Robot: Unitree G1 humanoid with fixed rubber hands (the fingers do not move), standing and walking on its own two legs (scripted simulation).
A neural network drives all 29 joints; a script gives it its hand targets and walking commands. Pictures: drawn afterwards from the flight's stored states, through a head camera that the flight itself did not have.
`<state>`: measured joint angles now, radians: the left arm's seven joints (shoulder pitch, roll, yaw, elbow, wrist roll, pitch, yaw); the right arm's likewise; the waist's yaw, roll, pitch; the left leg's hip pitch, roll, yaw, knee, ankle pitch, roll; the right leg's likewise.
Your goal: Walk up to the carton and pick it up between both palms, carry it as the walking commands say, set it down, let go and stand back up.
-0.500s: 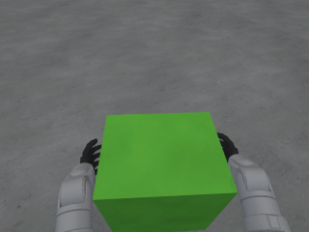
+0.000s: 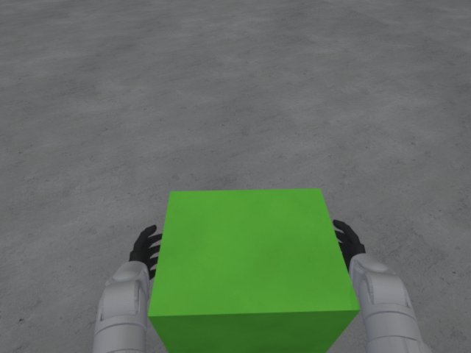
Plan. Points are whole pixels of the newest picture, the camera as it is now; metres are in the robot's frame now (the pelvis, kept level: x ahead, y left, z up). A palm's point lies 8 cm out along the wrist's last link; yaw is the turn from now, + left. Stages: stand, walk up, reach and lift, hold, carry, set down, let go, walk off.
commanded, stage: set down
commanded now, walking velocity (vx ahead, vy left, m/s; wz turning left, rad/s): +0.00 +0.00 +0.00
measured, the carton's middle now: (246, 283) +0.28 +0.01 -0.07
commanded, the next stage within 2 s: none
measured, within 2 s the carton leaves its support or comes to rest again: neither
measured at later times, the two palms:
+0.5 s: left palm (156, 278) +0.30 +0.19 -0.08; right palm (342, 276) +0.30 -0.19 -0.08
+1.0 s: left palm (166, 280) +0.33 +0.19 -0.16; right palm (331, 281) +0.32 -0.19 -0.16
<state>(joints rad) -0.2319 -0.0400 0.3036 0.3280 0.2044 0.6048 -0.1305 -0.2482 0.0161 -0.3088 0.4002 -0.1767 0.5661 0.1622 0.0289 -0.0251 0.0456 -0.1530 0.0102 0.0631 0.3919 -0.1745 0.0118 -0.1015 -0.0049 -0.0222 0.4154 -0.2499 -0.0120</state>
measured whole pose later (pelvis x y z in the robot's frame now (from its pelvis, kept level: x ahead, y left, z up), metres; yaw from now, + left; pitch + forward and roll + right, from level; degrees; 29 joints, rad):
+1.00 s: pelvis -0.06 +0.01 -0.10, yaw +0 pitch +29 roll -1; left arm -0.62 -0.02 0.44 0.48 0.23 0.38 -0.13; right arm -0.63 -0.03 -0.46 0.54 -0.20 0.36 0.19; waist -0.03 0.00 -0.07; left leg -1.25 0.02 0.04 1.04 -0.29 0.03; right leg -1.19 -0.01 -0.03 1.08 -0.39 0.00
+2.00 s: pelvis -0.09 +0.00 -0.25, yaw -1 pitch +48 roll -1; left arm -0.90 0.10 0.42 0.60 0.13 0.34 -0.06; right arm -0.90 -0.12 -0.43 0.64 -0.08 0.32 0.09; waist 0.00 -0.01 -0.18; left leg -2.02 0.03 0.02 1.59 -0.41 0.03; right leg -1.96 0.00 -0.02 1.65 -0.52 -0.01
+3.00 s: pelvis -0.10 +0.00 -0.38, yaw -1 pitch +45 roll -1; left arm -1.23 0.28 0.28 0.81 -0.04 0.26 0.04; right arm -1.22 -0.27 -0.28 0.81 0.07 0.26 -0.03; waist 0.00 -0.01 0.11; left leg -2.34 0.03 0.01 2.03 -0.46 0.03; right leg -2.28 0.01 -0.02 2.09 -0.60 -0.01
